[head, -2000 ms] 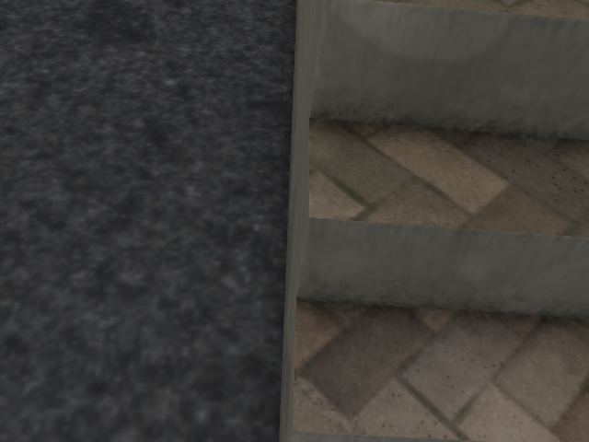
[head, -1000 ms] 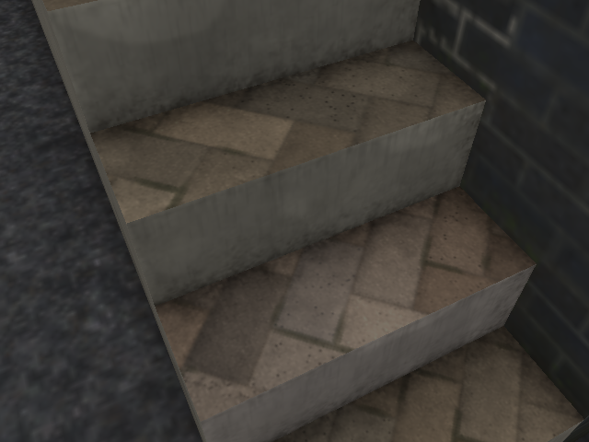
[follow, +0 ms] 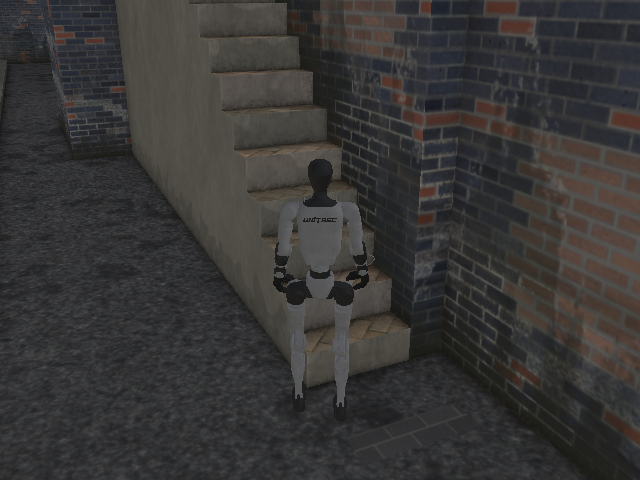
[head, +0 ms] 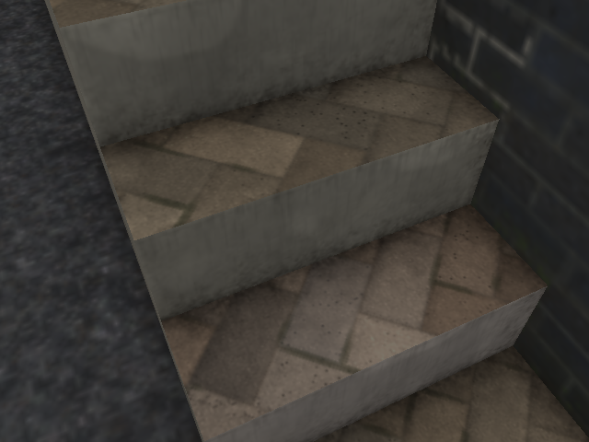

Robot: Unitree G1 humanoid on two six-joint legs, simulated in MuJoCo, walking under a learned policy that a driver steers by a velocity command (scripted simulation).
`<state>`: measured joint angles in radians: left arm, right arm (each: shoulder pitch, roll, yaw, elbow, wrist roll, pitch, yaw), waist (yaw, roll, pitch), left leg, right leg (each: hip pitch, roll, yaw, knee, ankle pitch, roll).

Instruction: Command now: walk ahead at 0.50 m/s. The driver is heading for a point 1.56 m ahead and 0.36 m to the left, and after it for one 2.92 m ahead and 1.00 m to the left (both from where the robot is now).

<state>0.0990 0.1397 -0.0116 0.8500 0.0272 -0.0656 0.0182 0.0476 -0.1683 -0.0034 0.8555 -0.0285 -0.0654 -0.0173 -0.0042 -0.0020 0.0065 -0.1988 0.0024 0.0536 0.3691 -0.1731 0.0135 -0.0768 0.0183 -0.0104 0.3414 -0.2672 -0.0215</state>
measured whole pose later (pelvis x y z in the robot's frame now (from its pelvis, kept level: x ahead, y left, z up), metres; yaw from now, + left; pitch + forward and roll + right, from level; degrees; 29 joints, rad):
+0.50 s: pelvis -0.01 -0.01 +0.00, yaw +0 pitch -1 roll +0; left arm 0.08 0.17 -0.03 0.98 0.02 -0.08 0.01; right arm 0.04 -0.19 0.00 0.99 -0.01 -0.07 -0.01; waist -0.01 0.00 -0.01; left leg -0.16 0.02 0.05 0.28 -0.11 -0.01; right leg -0.05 0.04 -0.01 0.27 -0.21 -0.04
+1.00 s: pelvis -0.01 -0.02 +0.01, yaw -1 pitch -1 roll +0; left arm 0.05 0.21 -0.06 1.00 0.02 -0.08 0.01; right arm 0.04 -0.23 0.03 1.04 -0.01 -0.07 -0.02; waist -0.01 0.00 -0.01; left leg -0.14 0.03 0.04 0.25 -0.10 -0.02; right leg -0.03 0.05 0.00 0.23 -0.19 -0.05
